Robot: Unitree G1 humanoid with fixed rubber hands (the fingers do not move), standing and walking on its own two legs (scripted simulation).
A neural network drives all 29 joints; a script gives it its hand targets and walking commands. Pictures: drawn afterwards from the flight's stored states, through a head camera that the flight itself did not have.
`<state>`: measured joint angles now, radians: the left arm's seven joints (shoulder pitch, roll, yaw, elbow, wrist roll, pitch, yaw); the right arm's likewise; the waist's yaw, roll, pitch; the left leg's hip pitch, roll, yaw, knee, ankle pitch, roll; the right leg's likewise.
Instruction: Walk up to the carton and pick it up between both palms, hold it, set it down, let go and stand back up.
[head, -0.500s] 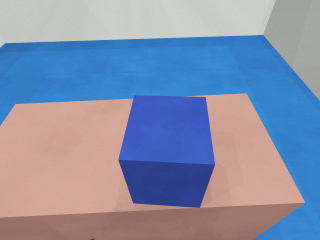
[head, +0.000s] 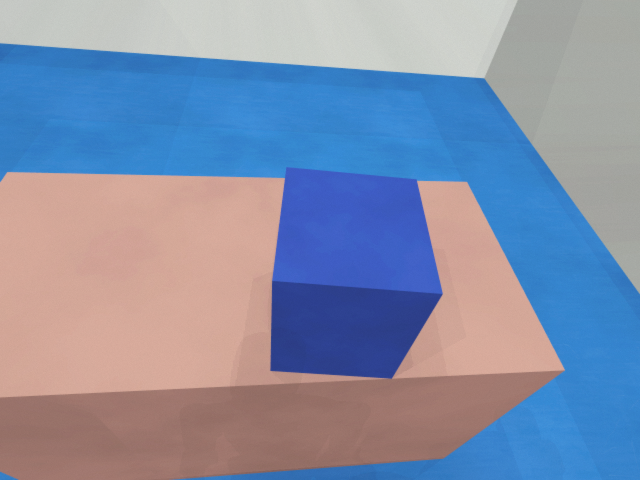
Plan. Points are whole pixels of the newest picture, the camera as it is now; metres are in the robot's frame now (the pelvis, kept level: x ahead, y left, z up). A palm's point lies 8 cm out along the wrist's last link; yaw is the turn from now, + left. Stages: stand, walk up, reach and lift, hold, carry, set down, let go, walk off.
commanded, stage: walk up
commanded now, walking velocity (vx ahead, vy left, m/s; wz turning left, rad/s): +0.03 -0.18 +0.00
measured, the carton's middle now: (341, 277) +0.43 -0.02 -0.02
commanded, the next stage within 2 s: none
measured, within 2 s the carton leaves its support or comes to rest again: neither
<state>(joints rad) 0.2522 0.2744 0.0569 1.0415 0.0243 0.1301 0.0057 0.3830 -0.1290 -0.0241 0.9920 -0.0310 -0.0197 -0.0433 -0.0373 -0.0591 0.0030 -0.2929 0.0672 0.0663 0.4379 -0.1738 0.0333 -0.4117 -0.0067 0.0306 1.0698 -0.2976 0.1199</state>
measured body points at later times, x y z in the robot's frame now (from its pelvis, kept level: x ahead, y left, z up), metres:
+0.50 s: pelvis -0.01 -0.11 +0.00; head +0.00 -0.15 +0.45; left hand -0.07 +0.10 -0.13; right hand -0.02 -0.34 -0.18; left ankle -0.01 +0.05 -0.67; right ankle -0.09 -0.16 -0.75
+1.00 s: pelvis +0.10 -0.07 -0.01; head +0.12 -0.07 +0.43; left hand +0.07 +0.14 -0.17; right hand +0.17 -0.28 -0.17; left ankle +0.14 +0.01 -0.75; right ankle +0.02 -0.19 -0.73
